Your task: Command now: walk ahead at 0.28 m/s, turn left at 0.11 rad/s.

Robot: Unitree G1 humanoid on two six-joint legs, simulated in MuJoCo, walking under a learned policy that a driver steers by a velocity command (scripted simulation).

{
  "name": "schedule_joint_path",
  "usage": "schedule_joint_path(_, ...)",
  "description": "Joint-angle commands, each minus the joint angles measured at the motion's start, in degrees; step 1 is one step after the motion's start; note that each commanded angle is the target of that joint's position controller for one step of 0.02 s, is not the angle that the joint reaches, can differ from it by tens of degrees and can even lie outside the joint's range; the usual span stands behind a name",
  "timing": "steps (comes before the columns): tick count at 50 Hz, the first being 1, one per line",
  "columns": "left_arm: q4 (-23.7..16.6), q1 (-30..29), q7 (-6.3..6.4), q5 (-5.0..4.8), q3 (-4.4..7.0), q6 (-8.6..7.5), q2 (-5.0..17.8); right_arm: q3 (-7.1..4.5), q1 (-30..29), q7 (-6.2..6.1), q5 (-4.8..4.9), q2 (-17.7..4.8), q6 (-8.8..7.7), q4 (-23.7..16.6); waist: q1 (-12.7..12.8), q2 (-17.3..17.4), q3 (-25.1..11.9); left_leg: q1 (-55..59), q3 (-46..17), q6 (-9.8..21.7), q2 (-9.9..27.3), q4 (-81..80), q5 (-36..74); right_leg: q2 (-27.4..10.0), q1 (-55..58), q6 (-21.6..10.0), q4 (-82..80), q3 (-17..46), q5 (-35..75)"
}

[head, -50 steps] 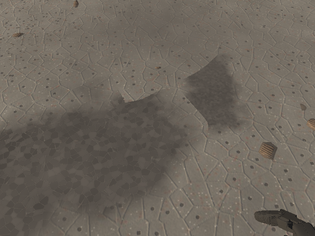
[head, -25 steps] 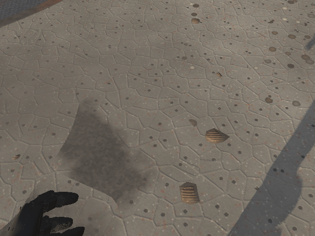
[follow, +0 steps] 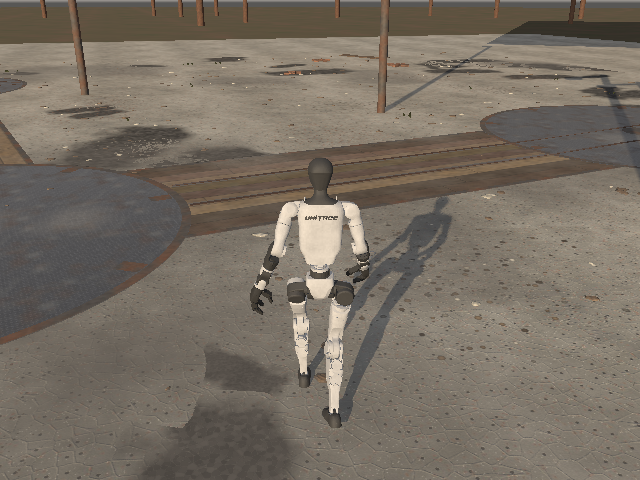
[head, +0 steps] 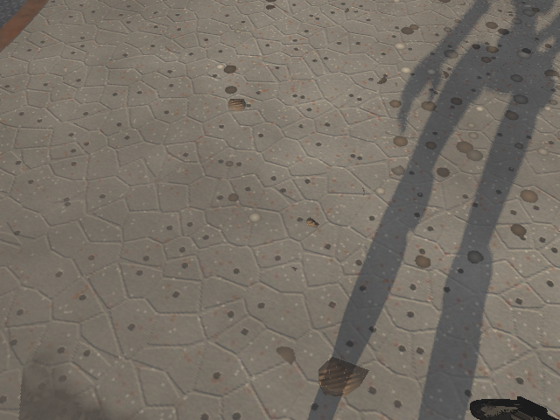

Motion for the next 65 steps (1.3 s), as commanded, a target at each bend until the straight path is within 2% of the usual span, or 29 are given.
schedule_joint_path(1,-2.92,13.57,0.77,-2.25,-0.14,-0.18,0.40,-3.85,24.16,0.65,0.35,-11.96,-0.39,5.50,-3.42,11.10,-27.64,52.48,-34.89,16.82,25.06,6.61,66.87,2.51,-28.83,6.45,46.05,1.82,-12.47)
schedule_joint_path(2,-2.21,10.78,1.05,0.30,-0.69,0.40,3.38,-4.82,16.62,0.80,2.14,-11.06,0.81,2.07,-3.49,3.26,-27.30,46.90,-36.53,18.11,23.16,0.84,51.51,-2.86,-30.41,6.27,47.38,1.20,-3.61)
schedule_joint_path(3,-4.49,2.33,0.75,1.79,-0.70,0.81,4.81,-4.45,10.80,0.52,2.64,-8.85,1.75,0.32,-3.65,0.12,-20.04,38.23,-32.87,17.15,19.13,-2.68,37.44,-4.98,-31.88,6.32,46.00,-1.43,0.08)
schedule_joint_path(4,-6.13,-4.09,0.35,2.62,-0.75,1.23,5.22,-4.05,10.07,0.38,2.56,-7.36,2.44,0.92,-4.12,-4.40,-15.51,31.38,-29.20,15.29,15.51,-5.27,26.52,-6.39,-32.62,6.38,42.23,-1.96,0.73)
schedule_joint_path(5,-7.99,-7.38,-0.03,3.38,-0.73,2.09,5.16,-4.22,13.50,0.24,2.75,-8.00,2.57,2.38,-4.70,-4.54,-12.40,26.64,-27.32,13.20,12.76,-6.32,28.22,-7.10,-31.51,6.53,38.41,-2.27,1.32)
schedule_joint_path(9,-9.30,-6.42,0.03,2.62,-2.14,5.14,2.16,-5.46,13.72,0.85,1.81,-10.18,3.98,3.51,-1.66,-0.32,-11.98,17.01,-25.58,9.10,7.82,-8.47,15.12,-7.97,-27.09,7.58,27.84,-2.68,0.29)
schedule_joint_path(14,-11.47,-14.13,0.62,1.79,-2.28,6.52,3.21,-7.16,13.03,0.40,1.56,-11.66,6.92,1.52,-3.98,4.82,-9.23,11.44,-31.52,3.84,4.11,-14.74,-24.91,-7.85,-28.34,7.96,17.26,-1.68,3.91)
schedule_joint_path(16,-11.74,-16.39,0.82,1.43,-2.28,6.23,3.42,-7.80,13.75,0.24,1.70,-12.04,7.78,1.29,-5.55,6.12,-7.90,12.72,-34.41,2.92,3.81,-16.36,-33.55,-7.65,-29.43,7.94,13.66,-0.97,5.12)
schedule_joint_path(21,-11.74,-18.51,1.27,0.42,-2.66,3.98,2.77,-8.87,14.25,0.15,1.37,-12.43,8.84,1.22,-7.79,6.90,-7.05,16.46,-38.34,3.11,3.06,-14.81,-34.55,-5.58,-27.28,6.25,3.86,0.14,4.22)
schedule_joint_path(23,-11.25,-16.87,1.64,-0.04,-2.65,3.21,2.83,-8.99,12.33,0.46,1.17,-12.34,8.96,0.63,-7.07,7.71,-6.73,14.45,-39.72,2.79,2.41,-14.40,-33.51,-4.28,-22.32,5.05,-2.12,0.14,3.15)
schedule_joint_path(25,-10.04,-11.86,2.49,-0.24,-2.21,2.61,3.86,-8.89,8.97,0.82,1.40,-11.96,8.73,-0.39,-4.24,9.07,-6.49,8.83,-40.08,-0.26,0.20,-15.10,-35.75,-3.81,-12.11,3.68,-12.94,-0.17,4.60)
schedule_joint_path(26,-9.36,-8.73,3.22,-0.05,-1.65,2.28,5.46,-8.63,7.91,0.86,1.87,-11.20,8.34,-0.84,-2.37,8.25,-6.60,4.80,-37.71,-3.44,-2.87,-13.74,-39.20,-6.22,-5.17,2.85,-21.44,0.39,7.23)
schedule_joint_path(27,-10.53,-9.92,4.04,-0.20,-0.60,2.23,9.72,-7.91,12.08,0.60,2.48,-8.20,7.99,-0.48,-4.62,-0.68,-9.68,2.62,-31.11,-5.55,-6.86,-1.83,-43.37,-17.93,-1.27,0.83,-27.86,11.06,-1.36)
schedule_joint_path(28,-13.51,-17.51,3.68,0.73,-0.10,2.68,14.14,-8.11,14.12,0.22,2.89,-6.99,7.90,-0.99,-6.65,-14.68,-9.83,-3.11,-14.05,-7.26,-14.75,19.15,-42.17,-33.36,-5.03,-5.38,-32.10,27.45,-4.93)
schedule_joint_path(29,-14.26,-22.15,3.21,1.58,-0.89,3.05,9.88,-9.40,11.50,0.15,0.05,-13.97,7.74,0.17,-7.09,-5.52,-3.90,-6.32,-10.67,-7.61,-8.14,29.73,-35.04,-31.56,-12.73,-6.20,-31.64,20.78,4.28)
schedule_joint_path(31,-14.02,-21.56,2.51,1.18,-2.29,3.00,4.60,-8.81,12.98,1.21,-0.20,-12.05,8.51,0.02,-8.59,-5.15,-5.43,-2.40,-8.82,-6.65,-5.48,39.49,-30.45,-25.74,-14.08,-4.88,-25.05,8.27,23.03)
schedule_joint_path(33,-14.90,-19.97,2.29,1.35,-2.44,3.16,4.40,-8.04,14.43,2.39,0.60,-11.05,9.66,0.57,-7.51,-8.14,-6.04,-4.59,-6.03,-6.67,-4.21,45.87,-28.64,-22.60,-11.22,-4.47,-22.12,1.01,30.57)
schedule_joint_path(38,-12.59,-9.35,1.72,1.53,-0.68,3.44,7.31,-6.52,5.52,3.89,1.64,-9.68,10.39,-3.44,-1.72,-11.03,-6.14,-8.41,-2.51,-8.34,0.00,35.30,-29.86,-25.43,-0.18,-5.22,-18.91,-2.87,41.94)
schedule_joint_path(42,-12.23,-8.61,0.63,1.76,0.27,3.24,8.20,-5.60,3.00,4.24,2.11,-7.89,10.72,-5.17,-1.55,-12.30,-7.36,-0.43,-0.65,-7.01,0.91,26.30,-32.20,-27.00,-3.37,-5.26,-17.55,-6.60,42.51)
schedule_joint_path(47,-11.24,-9.13,-0.73,1.07,0.93,3.33,8.95,-4.97,4.01,2.88,2.31,-6.99,10.29,-5.02,-2.75,-14.87,-9.02,11.25,2.26,-3.61,-2.05,9.56,-31.58,-27.32,-6.68,-3.75,-12.70,-8.19,41.84)
schedule_joint_path(49,-10.26,-8.46,-0.74,-0.25,0.80,3.96,8.20,-4.83,7.93,1.87,0.81,-7.47,9.15,-3.28,-5.77,-9.79,-9.48,22.53,0.03,-1.96,-1.52,-9.02,-16.97,-25.28,-12.86,0.88,-5.67,-11.53,34.68)
schedule_joint_path(50,-10.83,-5.39,-0.98,0.33,-0.15,4.28,4.50,-5.54,9.75,1.18,-0.06,-11.70,8.24,-3.20,-5.27,3.18,-11.58,32.95,-15.77,-0.01,11.04,-12.26,-10.98,-21.55,-24.56,4.90,5.65,-14.90,13.92)
schedule_joint_path(51,-13.86,-6.64,-0.61,0.97,-1.54,5.04,0.38,-6.89,8.95,0.93,0.99,-18.73,7.78,-4.26,-5.12,14.65,-9.57,29.45,-28.94,8.75,24.79,-9.15,12.33,-13.27,-34.45,7.52,11.74,-14.94,-11.35)
schedule_joint_path(52,-13.03,-9.36,-0.05,1.05,-0.72,6.06,4.20,-6.44,11.74,0.55,1.67,-14.82,7.59,-3.10,-8.58,7.67,-10.99,27.86,-23.82,12.81,23.30,-6.70,15.96,-15.53,-31.57,7.76,17.66,-8.48,-11.00)
schedule_joint_path(53,-12.31,-9.30,-0.33,0.09,-0.60,6.45,3.85,-4.77,8.06,0.32,1.61,-10.95,7.52,-2.76,-5.84,7.28,-7.43,24.89,-18.71,11.87,19.23,-7.01,14.62,-15.35,-31.33,7.59,19.12,-7.35,-7.52)
schedule_joint_path(54,-10.92,-8.15,-0.57,-0.23,-0.42,6.31,4.19,-3.99,3.81,0.06,1.42,-8.83,7.68,-2.91,-3.80,6.83,-5.19,22.30,-14.58,9.23,15.13,-8.16,10.65,-15.65,-30.07,7.58,17.34,-6.87,-3.20)
schedule_joint_path(56,-8.65,-5.19,-0.92,0.86,0.17,6.22,5.60,-3.55,1.90,-0.68,1.47,-7.98,7.47,-2.70,-2.76,8.50,-5.96,22.46,-10.63,7.74,11.23,-7.45,16.10,-14.22,-27.53,7.93,17.69,-8.42,1.54)
schedule_joint_path(59,-7.76,-5.21,-1.24,0.34,-0.52,6.54,3.23,-3.06,3.22,-0.58,1.40,-7.22,7.00,-1.39,-3.21,5.24,-7.21,22.30,-10.25,7.91,11.39,-7.70,11.86,-13.46,-24.36,7.98,13.33,-8.37,2.30)
schedule_joint_path(65,-6.91,-7.05,-0.20,0.24,-1.53,6.70,1.11,-2.93,4.62,-0.48,0.80,-7.65,6.85,1.78,-4.60,6.19,-5.06,18.30,-14.76,8.33,11.96,-6.51,-0.09,-11.65,-16.25,5.77,-4.04,-8.87,2.64)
